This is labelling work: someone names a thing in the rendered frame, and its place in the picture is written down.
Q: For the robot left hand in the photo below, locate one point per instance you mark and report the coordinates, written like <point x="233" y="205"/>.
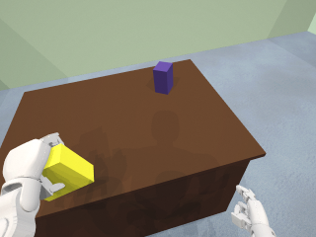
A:
<point x="28" y="161"/>

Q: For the robot right hand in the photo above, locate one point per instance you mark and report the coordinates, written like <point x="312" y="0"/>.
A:
<point x="253" y="211"/>

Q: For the left robot forearm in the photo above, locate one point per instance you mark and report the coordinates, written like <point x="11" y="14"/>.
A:
<point x="19" y="205"/>

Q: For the sponge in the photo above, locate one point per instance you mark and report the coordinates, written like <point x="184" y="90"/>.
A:
<point x="64" y="166"/>

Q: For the right robot forearm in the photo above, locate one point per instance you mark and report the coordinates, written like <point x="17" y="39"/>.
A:
<point x="261" y="230"/>

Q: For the table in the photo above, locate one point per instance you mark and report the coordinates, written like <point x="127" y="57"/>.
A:
<point x="160" y="161"/>

